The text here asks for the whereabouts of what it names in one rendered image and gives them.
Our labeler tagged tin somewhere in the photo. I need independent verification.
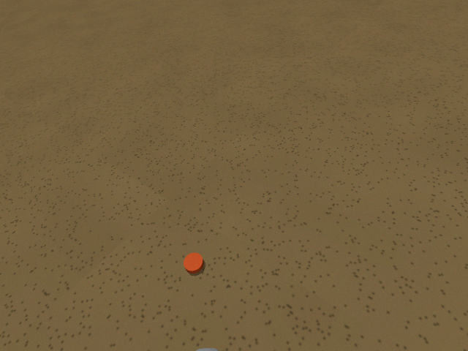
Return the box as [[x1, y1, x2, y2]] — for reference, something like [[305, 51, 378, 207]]
[[184, 253, 204, 273]]

